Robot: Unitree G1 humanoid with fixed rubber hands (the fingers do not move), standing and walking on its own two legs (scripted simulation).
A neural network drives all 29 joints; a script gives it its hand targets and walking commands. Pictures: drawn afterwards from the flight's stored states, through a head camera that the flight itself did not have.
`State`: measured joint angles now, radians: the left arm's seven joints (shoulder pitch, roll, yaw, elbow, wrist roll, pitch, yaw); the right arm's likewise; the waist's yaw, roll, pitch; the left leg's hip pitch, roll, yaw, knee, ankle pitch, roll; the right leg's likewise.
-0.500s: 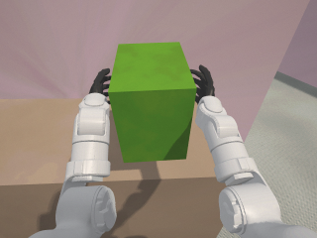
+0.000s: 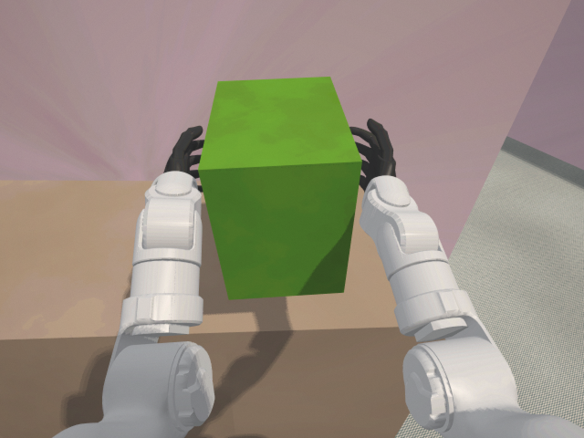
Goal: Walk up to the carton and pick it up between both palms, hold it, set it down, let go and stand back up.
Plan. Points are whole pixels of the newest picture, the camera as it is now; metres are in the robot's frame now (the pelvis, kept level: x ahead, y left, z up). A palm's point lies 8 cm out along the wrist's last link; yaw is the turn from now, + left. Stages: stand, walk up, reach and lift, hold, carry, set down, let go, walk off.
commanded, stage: set down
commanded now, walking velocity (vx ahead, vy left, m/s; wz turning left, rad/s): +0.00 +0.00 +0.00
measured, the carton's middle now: (280, 186) +0.42 +0.00 +0.18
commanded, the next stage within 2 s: none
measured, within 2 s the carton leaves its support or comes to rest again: neither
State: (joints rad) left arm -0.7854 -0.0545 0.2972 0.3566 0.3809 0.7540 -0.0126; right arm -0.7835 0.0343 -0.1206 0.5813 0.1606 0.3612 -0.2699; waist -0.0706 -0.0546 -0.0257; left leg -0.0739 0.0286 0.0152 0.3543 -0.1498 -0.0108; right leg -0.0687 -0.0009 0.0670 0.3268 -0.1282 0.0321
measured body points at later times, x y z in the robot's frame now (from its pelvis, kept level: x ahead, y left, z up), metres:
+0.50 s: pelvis +0.02 +0.00 +0.00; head +0.01 +0.03 +0.45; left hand +0.44 +0.13 +0.18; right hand +0.42 -0.13 +0.19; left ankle +0.04 +0.13 -0.75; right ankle +0.04 -0.14 -0.75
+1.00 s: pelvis +0.02 +0.01 +0.00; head +0.00 +0.05 +0.45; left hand +0.43 +0.14 +0.15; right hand +0.40 -0.12 +0.17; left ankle +0.04 +0.13 -0.75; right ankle +0.04 -0.14 -0.75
